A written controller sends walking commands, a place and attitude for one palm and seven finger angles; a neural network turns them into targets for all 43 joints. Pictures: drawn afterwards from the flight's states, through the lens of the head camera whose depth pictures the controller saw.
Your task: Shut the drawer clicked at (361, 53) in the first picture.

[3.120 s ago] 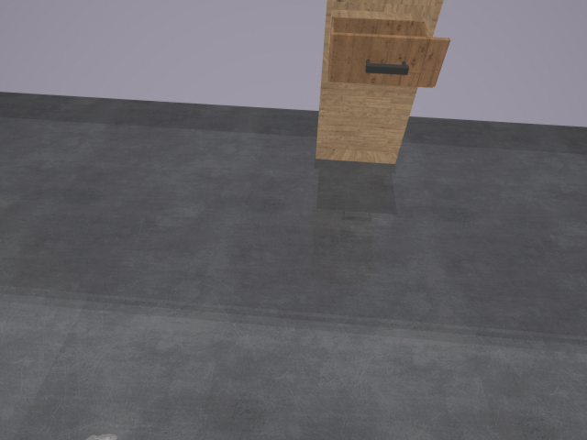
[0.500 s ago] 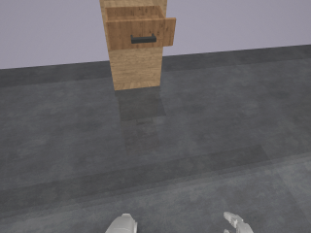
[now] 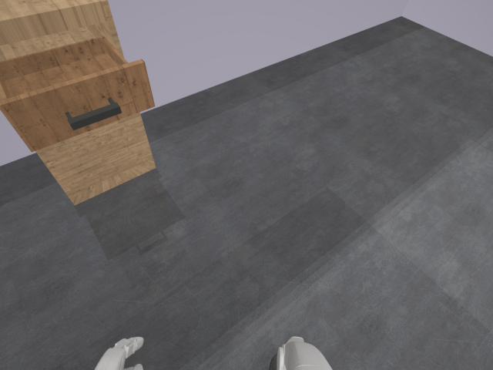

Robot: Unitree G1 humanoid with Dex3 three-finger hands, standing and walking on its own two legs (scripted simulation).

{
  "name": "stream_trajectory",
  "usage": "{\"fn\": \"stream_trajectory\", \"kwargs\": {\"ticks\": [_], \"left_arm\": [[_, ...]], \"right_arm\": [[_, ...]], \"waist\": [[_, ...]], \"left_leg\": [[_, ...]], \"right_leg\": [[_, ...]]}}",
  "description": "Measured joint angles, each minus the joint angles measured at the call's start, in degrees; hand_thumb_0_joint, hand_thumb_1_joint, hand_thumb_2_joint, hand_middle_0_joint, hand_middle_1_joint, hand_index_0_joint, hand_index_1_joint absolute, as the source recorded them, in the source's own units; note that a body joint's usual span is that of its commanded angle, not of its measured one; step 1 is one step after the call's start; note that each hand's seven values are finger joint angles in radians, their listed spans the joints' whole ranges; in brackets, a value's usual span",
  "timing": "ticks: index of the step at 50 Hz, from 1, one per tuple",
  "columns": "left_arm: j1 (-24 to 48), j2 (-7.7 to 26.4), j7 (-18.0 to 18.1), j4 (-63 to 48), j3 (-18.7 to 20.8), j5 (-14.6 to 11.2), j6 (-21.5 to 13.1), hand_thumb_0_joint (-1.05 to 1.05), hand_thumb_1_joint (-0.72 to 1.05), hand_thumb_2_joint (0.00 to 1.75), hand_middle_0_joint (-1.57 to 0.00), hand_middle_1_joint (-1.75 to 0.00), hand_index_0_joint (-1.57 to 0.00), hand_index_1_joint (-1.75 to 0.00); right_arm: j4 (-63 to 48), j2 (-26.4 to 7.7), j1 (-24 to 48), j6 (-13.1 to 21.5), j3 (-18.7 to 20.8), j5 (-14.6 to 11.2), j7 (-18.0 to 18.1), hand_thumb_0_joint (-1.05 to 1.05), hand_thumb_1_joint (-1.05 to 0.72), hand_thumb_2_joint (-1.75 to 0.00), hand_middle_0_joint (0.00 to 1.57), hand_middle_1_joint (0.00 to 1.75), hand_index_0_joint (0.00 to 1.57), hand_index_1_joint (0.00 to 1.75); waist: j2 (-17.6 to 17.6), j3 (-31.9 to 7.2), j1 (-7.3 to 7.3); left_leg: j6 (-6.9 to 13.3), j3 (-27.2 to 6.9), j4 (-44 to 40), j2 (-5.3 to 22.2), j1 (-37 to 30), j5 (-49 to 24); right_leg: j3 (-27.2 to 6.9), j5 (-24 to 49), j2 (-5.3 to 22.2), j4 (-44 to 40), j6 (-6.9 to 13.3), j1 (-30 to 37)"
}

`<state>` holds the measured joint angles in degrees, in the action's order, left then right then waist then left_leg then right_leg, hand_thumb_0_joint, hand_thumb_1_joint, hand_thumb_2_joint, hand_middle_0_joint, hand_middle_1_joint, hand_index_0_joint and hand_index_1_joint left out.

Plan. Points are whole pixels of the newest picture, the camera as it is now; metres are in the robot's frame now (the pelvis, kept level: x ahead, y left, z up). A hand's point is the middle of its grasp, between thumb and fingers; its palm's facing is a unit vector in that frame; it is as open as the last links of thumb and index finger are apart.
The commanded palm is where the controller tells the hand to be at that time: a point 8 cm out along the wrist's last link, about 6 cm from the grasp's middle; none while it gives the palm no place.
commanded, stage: walk to a spot facing it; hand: left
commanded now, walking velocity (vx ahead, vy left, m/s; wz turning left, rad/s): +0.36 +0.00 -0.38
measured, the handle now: (93, 112) +0.78 +0.43 -0.09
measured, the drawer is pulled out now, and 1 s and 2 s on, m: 0.30 0.30 0.30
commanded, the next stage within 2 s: turn to face it in 0.76 s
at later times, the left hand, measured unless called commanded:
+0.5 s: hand (157, 325) +0.23 +0.17 -0.18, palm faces -0.03 -0.98 -0.19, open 7.3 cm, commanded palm none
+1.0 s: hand (209, 197) +0.54 +0.09 -0.17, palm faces -0.34 -0.91 -0.21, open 7.4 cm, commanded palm none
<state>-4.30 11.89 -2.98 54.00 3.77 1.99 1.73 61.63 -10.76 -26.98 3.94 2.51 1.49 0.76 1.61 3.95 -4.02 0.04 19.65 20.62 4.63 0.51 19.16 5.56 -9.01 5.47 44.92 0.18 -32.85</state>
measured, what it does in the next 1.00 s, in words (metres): walks ahead, turning right: right foot, then left foot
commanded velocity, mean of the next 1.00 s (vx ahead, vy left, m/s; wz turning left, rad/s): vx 0.23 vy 0.00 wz -0.20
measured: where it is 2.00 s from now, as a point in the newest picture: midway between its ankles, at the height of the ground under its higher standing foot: (259, 318)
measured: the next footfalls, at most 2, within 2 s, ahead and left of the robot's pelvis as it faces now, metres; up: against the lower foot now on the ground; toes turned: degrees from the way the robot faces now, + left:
right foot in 0.12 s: +0.18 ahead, -0.13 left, +0.00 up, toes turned -11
left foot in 0.54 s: +0.38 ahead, +0.08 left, +0.00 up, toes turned +0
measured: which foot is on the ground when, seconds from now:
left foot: down 0.00-0.10, up 0.12-0.52, down 0.54-1.00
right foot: up 0.00-0.10, down 0.12-0.54, up 0.56-0.98, down 1.00-1.00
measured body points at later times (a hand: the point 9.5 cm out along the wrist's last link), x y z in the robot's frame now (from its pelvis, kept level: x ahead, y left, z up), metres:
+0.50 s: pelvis +0.22 -0.02 -0.01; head +0.22 -0.01 +0.44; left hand +0.23 +0.22 -0.17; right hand +0.27 -0.28 -0.14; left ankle +0.32 +0.09 -0.72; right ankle +0.14 -0.12 -0.74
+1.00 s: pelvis +0.38 -0.06 -0.01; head +0.41 -0.07 +0.43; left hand +0.56 +0.14 -0.16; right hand +0.25 -0.25 -0.17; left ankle +0.34 +0.08 -0.74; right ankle +0.45 -0.19 -0.73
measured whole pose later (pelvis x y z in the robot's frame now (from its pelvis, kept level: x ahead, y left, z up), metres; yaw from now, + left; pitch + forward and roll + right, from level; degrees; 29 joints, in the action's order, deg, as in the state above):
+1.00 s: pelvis +0.38 -0.06 -0.01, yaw -19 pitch -1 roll +1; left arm -7.8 11.4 -0.8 56.3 3.7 1.7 -0.3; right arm 61.6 -8.4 -22.6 2.0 2.6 1.1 0.9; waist 0.7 5.0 -3.1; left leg -2.7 18.6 30.8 8.0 3.3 23.8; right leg 7.8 -5.1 4.1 34.4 -0.2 -24.5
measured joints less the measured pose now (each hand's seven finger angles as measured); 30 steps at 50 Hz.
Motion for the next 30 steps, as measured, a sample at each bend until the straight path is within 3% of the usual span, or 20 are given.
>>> {"fn": "stream_trajectory", "kwargs": {"ticks": [4,6,9,11,13,18,25,27,30], "left_arm": [[2.49,-1.1,-0.04,-0.51,-0.94,-0.2,-1.01,0.01,0.91,0.9,-0.19,-0.3,-0.19,-0.3],[2.64,-0.93,0.09,-1.14,-1.26,-0.21,-2.82,0.01,0.91,0.9,-0.19,-0.3,-0.2,-0.3],[1.4,-1.31,1.01,-0.93,-1.23,-1.28,-4.46,0.0,0.91,0.9,-0.2,-0.3,-0.2,-0.3],[-0.9,-1.81,1.69,0.25,-1.31,-1.51,-4.32,0.0,0.91,0.9,-0.2,-0.3,-0.2,-0.3],[-3.6,-2.23,2.35,1.81,-1.12,-1.47,-4.34,0.0,0.91,0.9,-0.2,-0.3,-0.2,-0.3],[-8.53,-0.69,3.28,4.01,0.26,-1.22,-5.08,-0.02,0.95,0.9,-0.2,-0.3,-0.2,-0.3],[-15.24,0.0,2.87,7.04,-0.16,-0.82,-4.8,-0.01,0.92,0.9,-0.2,-0.3,-0.2,-0.3],[-17.44,-0.15,2.75,7.89,-0.16,-0.97,-4.43,0.0,0.92,0.9,-0.2,-0.3,-0.2,-0.3],[-18.25,-0.3,2.41,9.65,-0.06,-1.17,-2.98,0.0,0.92,0.9,-0.2,-0.3,-0.2,-0.3]], "right_arm": [[1.64,0.78,-2.96,-0.78,-0.43,0.19,-0.25,0.0,-0.91,-0.9,0.2,0.3,0.2,0.3],[2.42,1.91,-4.5,-1.48,-0.72,-0.28,-0.69,0.0,-0.91,-0.9,0.2,0.3,0.2,0.3],[3.02,2.79,-1.6,-3.27,-0.69,-0.93,-0.88,0.01,-0.91,-0.9,0.2,0.3,0.2,0.3],[2.15,2.84,1.27,-3.6,-0.28,-0.66,-0.88,0.01,-0.91,-0.9,0.2,0.3,0.2,0.3],[0.44,2.82,4.31,-3.47,-0.02,-0.28,-0.86,0.01,-0.91,-0.9,0.2,0.3,0.2,0.3],[-3.37,2.34,10.61,-2.97,0.83,0.37,-0.65,0.01,-0.93,-0.9,0.2,0.3,0.2,0.3],[-5.64,-0.73,15.81,-2.12,1.29,-0.03,-2.03,0.01,-0.94,-0.9,0.2,0.3,0.2,0.3],[-6.43,-1.19,16.67,-1.21,0.95,0.04,-1.98,0.01,-0.94,-0.9,0.2,0.3,0.2,0.3],[-7.45,-0.44,17.9,0.33,0.12,0.42,-1.3,0.01,-0.93,-0.9,0.2,0.3,0.2,0.3]], "waist": [[-1.28,0.99,-1.48],[-0.76,0.78,-1.16],[-1.11,1.56,-0.63],[-1.7,0.82,-0.37],[-2.06,-0.37,-0.19],[-2.72,-3.01,1.61],[-1.86,-3.74,5.48],[-1.35,-3.63,6.25],[0.5,-2.37,6.39]], "left_leg": [[-2.44,1.75,4.0,2.4,-2.22,4.99],[-2.74,1.24,14.96,4.78,0.64,8.31],[-2.02,-9.42,42.39,5.02,12.78,9.17],[-1.79,-13.18,49.68,4.8,19.51,4.62],[-2.08,-14.72,49.02,5.15,24.67,1.07],[-2.84,-15.56,36.75,5.39,30.94,-4.45],[-1.95,-14.22,18.26,2.54,25.96,-6.22],[-1.24,-13.19,12.49,1.3,21.72,-6.95],[1.93,-10.43,15.2,0.57,19.96,-5.6]], "right_leg": [[2.36,-4.24,-2.68,-7.94,2.62,5.68],[3.27,-0.67,-3.58,-12.07,4.53,9.61],[3.06,-4.1,-5.06,-7.92,4.94,10.51],[2.59,-5.3,-6.31,-10.77,4.63,13.51],[1.95,-4.26,-7.19,-14.78,4.18,16.4],[0.78,-4.14,-8.3,-21.09,4.0,21.88],[-0.84,-9.3,-7.96,-21.65,1.68,28.34],[-1.82,-12.71,-7.37,-18.11,0.71,28.74],[-4.07,-18.08,-5.86,3.43,1.88,20.75]]}}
